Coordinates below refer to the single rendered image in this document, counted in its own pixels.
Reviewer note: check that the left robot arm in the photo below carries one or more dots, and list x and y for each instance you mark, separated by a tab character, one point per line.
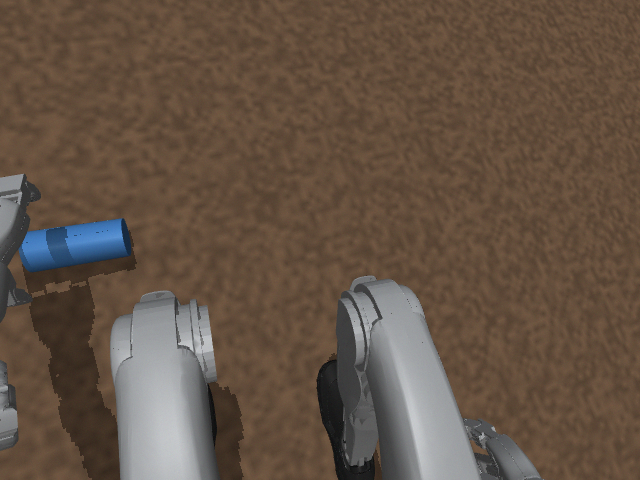
8	409

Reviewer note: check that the right robot foot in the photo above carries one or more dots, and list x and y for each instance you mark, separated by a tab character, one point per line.
331	408

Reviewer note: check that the right robot hand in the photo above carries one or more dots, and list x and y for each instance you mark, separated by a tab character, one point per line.
506	461

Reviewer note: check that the left robot hand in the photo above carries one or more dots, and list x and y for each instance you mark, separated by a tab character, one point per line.
15	195

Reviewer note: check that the can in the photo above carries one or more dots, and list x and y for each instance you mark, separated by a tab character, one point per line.
75	244

